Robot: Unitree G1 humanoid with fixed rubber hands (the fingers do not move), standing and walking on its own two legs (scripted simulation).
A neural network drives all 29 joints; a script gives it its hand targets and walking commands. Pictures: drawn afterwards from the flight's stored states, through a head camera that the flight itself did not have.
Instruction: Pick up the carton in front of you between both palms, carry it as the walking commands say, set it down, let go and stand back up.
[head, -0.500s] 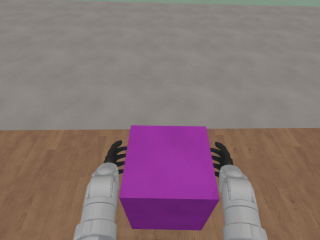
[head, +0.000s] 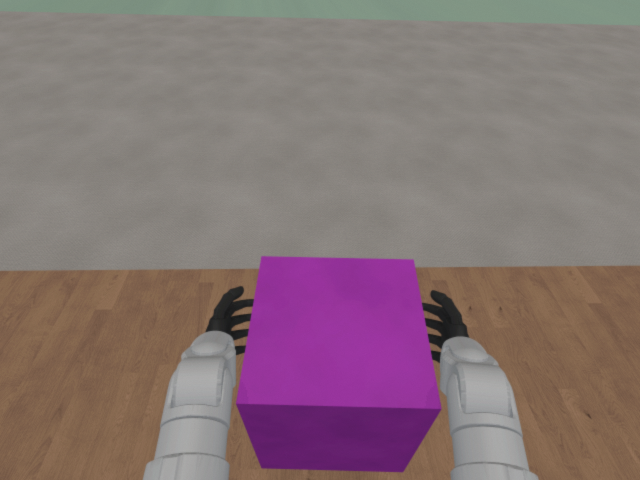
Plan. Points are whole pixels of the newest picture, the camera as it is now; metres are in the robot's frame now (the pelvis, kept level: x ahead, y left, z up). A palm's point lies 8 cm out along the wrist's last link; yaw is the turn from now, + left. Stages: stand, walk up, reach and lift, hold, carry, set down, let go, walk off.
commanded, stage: hold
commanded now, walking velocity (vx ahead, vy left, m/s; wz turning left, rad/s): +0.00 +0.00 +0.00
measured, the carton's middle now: (334, 367) +0.30 +0.00 -0.03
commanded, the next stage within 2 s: carry in 1.32 s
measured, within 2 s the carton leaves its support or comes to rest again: neither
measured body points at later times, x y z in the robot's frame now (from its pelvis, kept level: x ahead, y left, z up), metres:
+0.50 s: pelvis -0.01 +0.00 +0.00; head -0.06 +0.01 +0.45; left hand +0.29 +0.15 +0.04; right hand +0.29 -0.15 +0.05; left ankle +0.01 +0.13 -0.74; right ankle +0.01 -0.13 -0.74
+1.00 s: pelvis +0.00 +0.00 +0.00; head -0.05 +0.01 +0.45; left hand +0.29 +0.15 +0.04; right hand +0.29 -0.15 +0.04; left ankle +0.01 +0.13 -0.74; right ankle +0.01 -0.13 -0.74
